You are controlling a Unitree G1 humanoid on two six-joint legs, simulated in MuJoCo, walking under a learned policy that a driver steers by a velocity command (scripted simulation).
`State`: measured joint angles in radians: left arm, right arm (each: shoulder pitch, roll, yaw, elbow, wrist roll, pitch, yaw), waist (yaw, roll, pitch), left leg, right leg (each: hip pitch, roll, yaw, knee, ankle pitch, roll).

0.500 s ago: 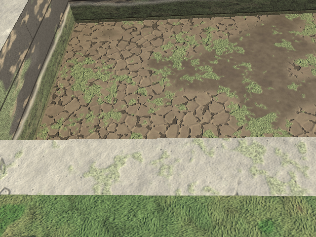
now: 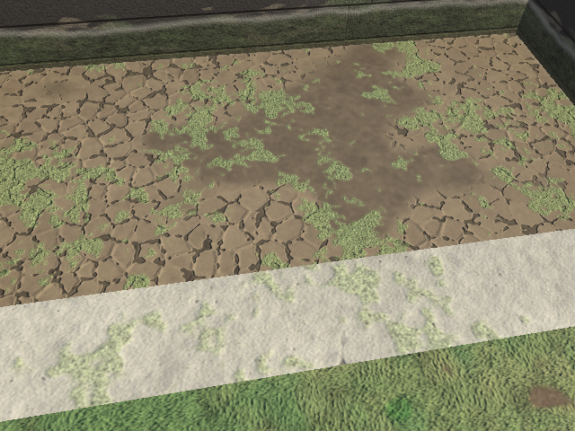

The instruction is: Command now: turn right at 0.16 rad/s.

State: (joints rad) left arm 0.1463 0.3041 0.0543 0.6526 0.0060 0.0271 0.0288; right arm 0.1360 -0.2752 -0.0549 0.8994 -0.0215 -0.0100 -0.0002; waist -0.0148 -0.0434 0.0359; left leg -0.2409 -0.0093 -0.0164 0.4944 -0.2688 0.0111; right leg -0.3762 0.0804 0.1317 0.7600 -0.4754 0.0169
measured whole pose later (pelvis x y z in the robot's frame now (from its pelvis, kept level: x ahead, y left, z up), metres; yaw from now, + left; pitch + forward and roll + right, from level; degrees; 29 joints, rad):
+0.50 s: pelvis +0.01 -0.02 +0.00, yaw +0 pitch -1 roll +0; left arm 0.27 0.25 0.04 0.81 0.00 -0.01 0.03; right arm 0.16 -0.29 -0.04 1.00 0.02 -0.02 0.00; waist -0.01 0.00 0.01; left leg -0.27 0.01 0.01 0.69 -0.45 0.03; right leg -0.17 0.01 0.05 0.53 -0.34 -0.01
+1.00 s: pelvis +0.20 -0.01 -0.01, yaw +0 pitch +1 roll +0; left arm -0.01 0.24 0.04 0.69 -0.03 -0.07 -0.04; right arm 0.45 -0.25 -0.03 1.05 0.02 -0.07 -0.01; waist -0.11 -0.02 0.05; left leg 0.16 0.00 0.02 0.23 -0.40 0.01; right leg -0.56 -0.03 -0.04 0.55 -0.03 -0.03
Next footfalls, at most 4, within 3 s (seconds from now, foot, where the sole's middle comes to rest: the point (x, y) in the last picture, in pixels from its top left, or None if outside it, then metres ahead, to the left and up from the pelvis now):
0.18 right None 0.02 -0.15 -0.77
1.04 right None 0.40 -0.13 -0.77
1.58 left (241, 352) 0.67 0.11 -0.77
2.10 right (322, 322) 0.75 -0.10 -0.77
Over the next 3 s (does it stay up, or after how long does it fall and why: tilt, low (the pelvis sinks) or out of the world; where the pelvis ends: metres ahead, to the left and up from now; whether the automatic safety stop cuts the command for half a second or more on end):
stays up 0.71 0.01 -0.01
